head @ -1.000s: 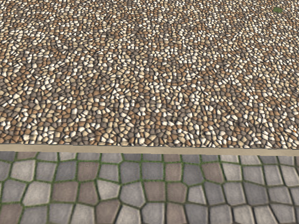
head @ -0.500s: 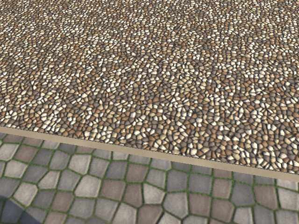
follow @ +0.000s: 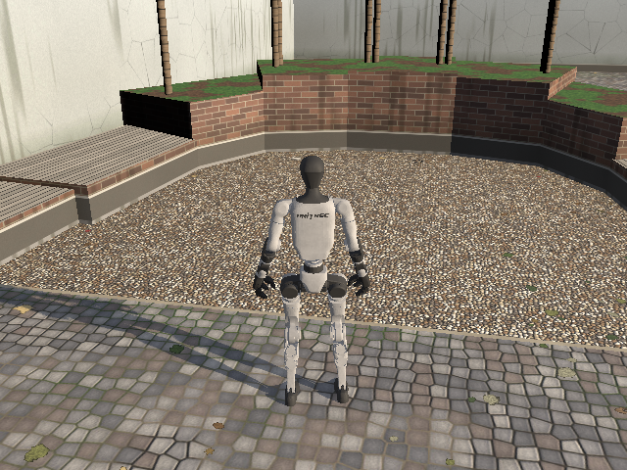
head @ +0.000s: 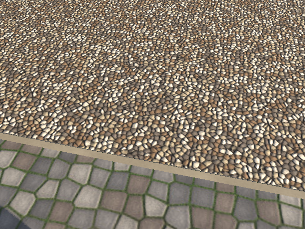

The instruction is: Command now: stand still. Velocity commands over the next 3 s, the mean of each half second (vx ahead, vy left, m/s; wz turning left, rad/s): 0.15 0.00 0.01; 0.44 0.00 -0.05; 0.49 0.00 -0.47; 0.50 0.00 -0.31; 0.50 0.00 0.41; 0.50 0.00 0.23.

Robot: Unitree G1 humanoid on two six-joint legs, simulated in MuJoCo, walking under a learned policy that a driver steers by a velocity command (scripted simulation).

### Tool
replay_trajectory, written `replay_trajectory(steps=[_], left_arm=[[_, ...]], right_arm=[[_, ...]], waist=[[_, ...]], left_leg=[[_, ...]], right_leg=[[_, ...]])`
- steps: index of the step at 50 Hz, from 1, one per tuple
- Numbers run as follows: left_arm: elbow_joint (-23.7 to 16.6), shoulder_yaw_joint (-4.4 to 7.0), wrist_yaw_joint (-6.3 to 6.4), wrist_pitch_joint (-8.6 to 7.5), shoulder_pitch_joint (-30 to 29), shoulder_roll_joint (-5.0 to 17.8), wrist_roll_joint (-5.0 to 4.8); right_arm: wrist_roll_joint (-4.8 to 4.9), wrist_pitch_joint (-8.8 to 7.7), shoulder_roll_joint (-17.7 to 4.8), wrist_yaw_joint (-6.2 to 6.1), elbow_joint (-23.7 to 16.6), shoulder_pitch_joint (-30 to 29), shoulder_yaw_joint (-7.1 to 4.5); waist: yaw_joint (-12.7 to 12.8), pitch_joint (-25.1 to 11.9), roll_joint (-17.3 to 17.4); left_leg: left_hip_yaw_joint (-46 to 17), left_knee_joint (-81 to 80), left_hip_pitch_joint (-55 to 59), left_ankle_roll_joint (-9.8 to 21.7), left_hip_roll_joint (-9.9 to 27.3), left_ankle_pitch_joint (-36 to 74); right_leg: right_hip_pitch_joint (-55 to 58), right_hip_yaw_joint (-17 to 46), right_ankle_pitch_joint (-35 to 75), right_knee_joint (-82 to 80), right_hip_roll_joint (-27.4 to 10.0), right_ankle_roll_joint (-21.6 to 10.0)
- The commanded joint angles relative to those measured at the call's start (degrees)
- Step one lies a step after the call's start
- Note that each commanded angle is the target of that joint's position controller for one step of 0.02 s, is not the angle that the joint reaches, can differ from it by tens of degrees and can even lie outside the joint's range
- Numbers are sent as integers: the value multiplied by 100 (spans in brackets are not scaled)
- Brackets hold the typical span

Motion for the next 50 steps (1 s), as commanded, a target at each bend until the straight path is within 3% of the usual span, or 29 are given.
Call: replay_trajectory(steps=[1,9,11,12,14,15,16,18,19,20,21,22,23,24,26,28,31,34,37,40,42,43,44,45,46,47,48,49,50], left_arm=[[-83,119,37,-51,-37,605,-8],[295,103,87,-42,115,605,-21],[400,81,101,-28,213,516,-54],[372,78,99,-44,148,491,-81],[183,54,51,-181,-115,414,-117],[110,43,8,-278,-212,386,-151],[98,54,-44,-369,-178,393,-188],[184,50,-152,-518,119,351,-228],[416,80,-184,-565,618,339,-220],[687,139,-196,-566,1115,398,-165],[852,213,-194,-567,1735,637,-112],[878,354,-238,-593,2282,1362,-125],[822,255,-276,-666,2029,1168,-16],[640,161,-267,-724,1539,819,-57],[463,90,-284,-740,1171,617,-90],[488,-3,-270,-675,1370,358,-56],[517,-3,-163,-581,1656,499,-28],[444,11,-79,-528,1668,657,-15],[504,36,-57,-523,1917,705,-70],[516,92,-41,-482,1914,744,-127],[439,156,-37,-432,1749,881,-99],[403,171,-44,-384,1689,901,-75],[335,140,-53,-341,1606,835,-38],[168,35,-65,-345,1689,567,77],[200,-181,-117,-448,2550,-347,-44],[183,7,-130,-567,1983,433,-227],[-44,121,-118,-620,1422,715,-380],[-89,123,-62,-626,1202,639,-361],[-78,167,-24,-583,1160,534,-280]], right_arm=[[11,-81,-759,-24,-173,22,-161],[30,-73,-696,-28,127,96,-121],[70,-34,-777,-57,241,222,-152],[103,-14,-938,-69,251,266,-203],[148,-52,-1220,-71,286,499,-288],[173,-106,-1272,-77,305,553,-317],[167,-164,-1217,-78,286,479,-312],[236,-210,-1122,-59,175,151,-303],[282,-193,-1112,-49,85,-157,-296],[251,-193,-990,-38,17,-270,-262],[178,-227,-643,-13,-61,-345,-160],[154,-314,-429,-38,-323,-392,-113],[319,-394,-675,-51,-324,-326,-184],[405,-463,-784,-7,-270,-232,-207],[290,-555,-835,51,-163,-247,-259],[186,-566,-805,131,-192,-428,-300],[176,-506,-488,195,-347,-808,-227],[199,-501,-312,222,-613,-1504,-127],[242,-507,-364,284,-774,-1941,-99],[252,-544,-508,361,-897,-2079,-125],[234,-558,-751,370,-824,-1659,-233],[226,-551,-934,334,-671,-1052,-340],[245,-528,-1149,270,-376,-34,-474],[158,-494,-1554,186,-171,1016,-577],[85,-492,-1678,263,-41,1174,-558],[115,-521,-1077,273,-77,924,-406],[128,-561,-889,260,-122,385,-345],[115,-611,-782,273,-155,-40,-313],[70,-657,-634,298,-133,-264,-288]], waist=[[-11,-98,138],[-12,-105,105],[-53,-136,282],[-117,37,513],[-255,470,1117],[-281,698,1218],[-211,808,1204],[46,728,1026],[329,553,873],[493,361,623],[667,51,-243],[727,-168,-1695],[541,43,-1323],[329,498,-820],[194,547,-515],[233,344,-550],[303,271,-465],[428,454,-434],[496,646,-493],[312,647,-486],[-39,208,-611],[-382,-226,-668],[-882,-823,-612],[-1137,-1700,77],[-572,-2639,1673],[-773,-1943,988],[-616,-982,791],[-413,-551,335],[-243,-312,277]], left_leg=[[-356,-697,-302,127,352,1019],[-238,-698,-233,126,272,1128],[-303,-895,-226,249,229,-523],[-603,-1111,-332,431,384,-1691],[-1848,-1829,-396,960,1251,-3109],[-2369,-2052,-593,1201,1605,-3122],[-2503,-2083,-542,1294,1752,-2808],[-2033,-1841,-517,1124,1610,-2077],[-1498,-1588,-949,915,1281,-1649],[-1006,-1043,-1329,722,884,-1096],[-288,393,-1826,415,382,-531],[328,2062,-2882,74,-277,-1107],[-214,3176,-3330,128,-110,-1614],[-403,3584,-3704,254,229,-1071],[-176,3393,-3818,354,588,-32],[45,2992,-3518,268,722,551],[341,2319,-3447,14,677,971],[534,1110,-2962,-96,519,1619],[612,462,-2610,-33,385,1992],[475,96,-2523,210,366,1881],[580,82,-1812,411,146,1585],[673,103,-939,548,-32,1451],[631,40,440,714,-13,1532],[-740,219,2329,1046,1194,1169],[-3576,-734,3708,1877,2539,-406],[-3716,-1324,2973,1557,2349,-917],[-2732,-1483,2049,1295,2213,-611],[-1993,-1662,1188,1175,2017,133],[-1368,-1828,598,1069,1792,656]], right_leg=[[193,-8,929,-273,-34,-72],[189,-23,979,-312,-29,-64],[20,-328,-255,-46,241,-106],[-323,-508,-959,302,394,-152],[-1174,-608,-1224,1200,362,-268],[-1329,-413,-1150,1544,160,-379],[-1513,-290,-1254,1697,5,-496],[-1092,-331,-1266,897,-98,-717],[-55,-540,-538,77,45,-760],[831,-543,48,-208,223,-663],[1566,569,-349,-714,-470,-786],[2144,2976,-1223,-1687,-1705,-1519],[1809,3918,-1917,-1997,-2163,-1954],[1625,3376,-1973,-1975,-2015,-1849],[1644,2206,-1002,-1997,-1526,-1423],[1669,1318,480,-1997,-1165,-1217],[1599,696,1824,-2021,-1021,-1305],[1065,317,1846,-2222,-878,-1275],[983,201,1773,-2354,-1001,-1319],[1507,132,2378,-2099,-1267,-1240],[1813,29,4096,-1445,-1335,-1118],[1740,-15,5097,-666,-1248,-1046],[1219,-107,5182,500,-987,-891],[-201,-205,3131,2327,-599,-768],[-2025,46,-1618,4221,487,-508],[-2486,658,-1723,4825,234,-607],[-2760,489,-1184,4860,-27,-679],[-2513,380,-640,4632,-321,-669],[-2260,367,-314,4367,-487,-646]])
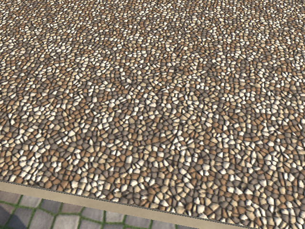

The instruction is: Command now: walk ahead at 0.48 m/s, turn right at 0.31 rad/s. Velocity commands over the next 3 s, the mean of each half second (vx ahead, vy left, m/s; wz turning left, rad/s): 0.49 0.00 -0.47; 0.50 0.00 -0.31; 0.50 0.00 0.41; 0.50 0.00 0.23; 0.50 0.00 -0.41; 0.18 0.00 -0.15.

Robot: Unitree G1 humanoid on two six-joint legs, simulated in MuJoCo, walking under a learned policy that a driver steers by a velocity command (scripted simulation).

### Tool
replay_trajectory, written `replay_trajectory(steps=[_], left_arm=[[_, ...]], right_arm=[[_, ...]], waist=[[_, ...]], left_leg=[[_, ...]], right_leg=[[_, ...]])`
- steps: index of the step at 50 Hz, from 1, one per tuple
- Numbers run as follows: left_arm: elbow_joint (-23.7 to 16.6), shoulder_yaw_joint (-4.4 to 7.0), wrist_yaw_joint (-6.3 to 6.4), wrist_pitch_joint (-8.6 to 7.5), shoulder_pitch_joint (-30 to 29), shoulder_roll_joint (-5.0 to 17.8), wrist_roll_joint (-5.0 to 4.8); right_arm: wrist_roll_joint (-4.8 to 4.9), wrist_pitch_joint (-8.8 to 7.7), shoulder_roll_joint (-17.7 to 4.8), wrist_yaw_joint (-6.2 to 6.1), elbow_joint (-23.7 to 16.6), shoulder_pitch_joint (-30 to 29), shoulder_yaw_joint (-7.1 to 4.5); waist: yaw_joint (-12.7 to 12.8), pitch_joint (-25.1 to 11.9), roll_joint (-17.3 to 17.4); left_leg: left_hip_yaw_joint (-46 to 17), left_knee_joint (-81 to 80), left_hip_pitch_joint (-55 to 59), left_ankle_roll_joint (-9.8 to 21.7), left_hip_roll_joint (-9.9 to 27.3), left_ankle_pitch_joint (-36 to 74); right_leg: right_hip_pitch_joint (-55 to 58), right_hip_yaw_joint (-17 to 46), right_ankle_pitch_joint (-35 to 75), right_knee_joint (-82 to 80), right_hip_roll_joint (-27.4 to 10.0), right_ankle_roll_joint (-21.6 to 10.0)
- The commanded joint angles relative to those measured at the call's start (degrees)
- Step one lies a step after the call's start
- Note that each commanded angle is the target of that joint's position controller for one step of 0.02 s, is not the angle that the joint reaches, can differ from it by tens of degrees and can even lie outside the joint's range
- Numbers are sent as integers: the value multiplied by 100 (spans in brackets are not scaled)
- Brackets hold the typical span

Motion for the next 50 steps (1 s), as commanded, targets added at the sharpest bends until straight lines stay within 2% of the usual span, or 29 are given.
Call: replay_trajectory(steps=[1,3,6,10,14,16,18,19,20,21,22,23,24,25,26,27,28,29,31,33,34,36,37,39,43,46,48,49,50], left_arm=[[-373,204,60,-32,103,509,-23],[-392,220,52,124,190,310,-33],[-724,264,73,252,-339,354,26],[-1026,245,-63,153,-972,322,76],[-1480,144,-252,96,-1941,202,100],[-1701,128,-340,88,-2187,201,86],[-1884,163,-417,100,-2222,301,61],[-1933,213,-439,116,-2095,409,54],[-1924,293,-444,139,-1780,559,45],[-1816,430,-432,147,-1128,808,17],[-1583,643,-352,156,-153,1195,11],[-1488,844,-228,199,355,1873,30],[-1709,772,-246,127,178,1873,41],[-1721,602,-278,69,184,1353,119],[-1735,548,-278,17,-111,1156,131],[-1810,500,-276,-5,-533,989,114],[-1904,443,-256,-12,-834,808,149],[-1983,414,-239,-11,-965,745,182],[-1990,439,-192,-38,-926,859,134],[-1930,478,-102,-38,-770,1005,136],[-1909,488,-64,-40,-668,1038,163],[-1797,456,1,-47,-424,957,127],[-1733,434,34,-40,-361,913,84],[-1651,431,37,-41,-273,935,92],[-1471,431,51,-37,45,927,93],[-1394,451,122,56,221,1009,151],[-1379,459,112,110,197,1059,160],[-1396,445,82,124,76,1078,155],[-1439,393,49,121,-52,1007,163]], right_arm=[[-119,-137,-445,13,27,440,-130],[-105,-175,-352,10,147,428,-128],[-128,-206,-586,-80,296,558,-194],[-149,-142,-783,-221,355,760,-233],[-66,-32,-949,-297,458,1222,-269],[-19,68,-1026,-295,521,1429,-303],[29,167,-1127,-298,515,1435,-344],[37,212,-1211,-314,471,1351,-371],[42,262,-1294,-338,421,1265,-399],[36,319,-1330,-360,375,1182,-407],[32,327,-1266,-388,309,1114,-367],[-141,247,-695,-351,71,1560,-191],[-98,-12,-430,-244,-127,1587,-55],[163,-211,-972,-157,-312,782,-199],[253,-302,-980,-142,-425,515,-193],[138,-309,-929,-187,-337,557,-200],[19,-252,-993,-217,-264,672,-257],[-11,-164,-993,-212,-251,777,-279],[-87,-30,-842,-222,-307,757,-274],[-128,37,-682,-238,-409,493,-217],[-129,24,-662,-217,-419,397,-205],[-88,-41,-708,-165,-488,89,-216],[-82,-87,-683,-135,-556,-116,-197],[-73,-146,-539,-63,-645,-488,-130],[-44,-199,-627,100,-837,-877,-113],[3,-214,-659,208,-859,-844,-79],[29,-185,-743,207,-789,-550,-102],[19,-186,-897,187,-631,-30,-183],[-13,-193,-1090,162,-382,789,-275]], waist=[[-191,-405,535],[-68,-268,588],[-71,68,462],[-220,145,289],[-593,327,97],[-664,331,137],[-557,238,271],[-420,75,400],[-201,-183,549],[183,-560,599],[676,-1073,428],[478,-1688,-778],[185,-2503,-1116],[509,-2142,-576],[363,-1428,-375],[68,-970,99],[-142,-799,65],[-277,-739,30],[-355,-634,86],[-295,-513,-13],[-223,-536,-58],[-60,-481,-209],[0,-355,-194],[188,-168,-277],[367,-25,-232],[360,11,-321],[198,-75,-360],[-94,-405,-253],[-504,-1005,-82]], left_leg=[[-1746,-1976,1406,691,1622,-29],[-1203,-2213,1058,722,1493,174],[-738,-2463,949,808,1542,374],[-92,-2465,1354,714,1444,894],[367,-2342,1940,636,1545,1286],[512,-2075,2417,605,1658,1636],[625,-1665,2775,520,1779,2563],[699,-1304,2889,453,1801,3531],[763,-738,2942,382,1793,4498],[847,217,2785,280,1703,4995],[937,1561,2039,65,1458,4413],[898,3716,-228,-275,860,1039],[-413,5039,-1730,-372,-211,-2617],[-1098,5175,-2363,-189,119,-2273],[-1052,4814,-2458,-57,372,-1748],[-1031,4293,-2150,-80,626,-1375],[-1049,3855,-1713,-130,815,-1120],[-1076,3628,-1370,-186,884,-976],[-980,3057,-1197,-396,859,-758],[-862,2387,-1282,-592,798,-182],[-876,2175,-1362,-628,804,314],[-970,1474,-1513,-598,794,1281],[-945,894,-1394,-566,736,1770],[-811,219,-1003,-484,587,2480],[-921,-224,-1338,-258,551,2343],[-897,-295,-1662,-76,553,1560],[-739,-275,-1301,87,443,743],[-550,-396,-552,236,247,656],[-483,-253,753,429,195,1067]], right_leg=[[-1550,342,802,397,-698,-50],[-1443,275,858,208,-773,-20],[-2104,341,1396,-252,-852,85],[-2476,196,2521,-1554,-758,169],[-2600,-357,2852,-2621,-643,96],[-2688,-526,2597,-2912,-567,20],[-2522,-731,2091,-3047,-389,-131],[-2221,-894,1794,-3052,-207,-241],[-1745,-1062,1484,-3004,23,-370],[-884,-1153,1379,-3086,280,-540],[638,-946,1692,-3455,420,-800],[2804,1373,1277,-3490,-930,-1551],[3837,4385,295,-4622,-1855,-2394],[3684,3936,505,-5024,-1754,-2006],[2930,3034,1066,-5008,-1556,-1767],[2027,2311,1807,-4997,-1285,-1568],[1377,1837,2361,-5056,-1097,-1453],[962,1672,2523,-5184,-957,-1424],[515,1422,2879,-5339,-840,-1457],[311,1040,3240,-5412,-736,-1437],[383,942,3349,-5374,-710,-1387],[543,802,2990,-5323,-584,-1194],[417,654,2514,-5329,-455,-1074],[141,607,1872,-5308,-429,-952],[663,985,1516,-4519,-754,-971],[1310,1140,2194,-4013,-1047,-895],[1480,1079,3308,-3616,-1110,-784],[1482,851,4271,-2971,-915,-679],[1130,513,4692,-1986,-610,-522]])
Over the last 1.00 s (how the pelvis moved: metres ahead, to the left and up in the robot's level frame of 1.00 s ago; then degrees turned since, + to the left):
0.31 0.01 -0.01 -3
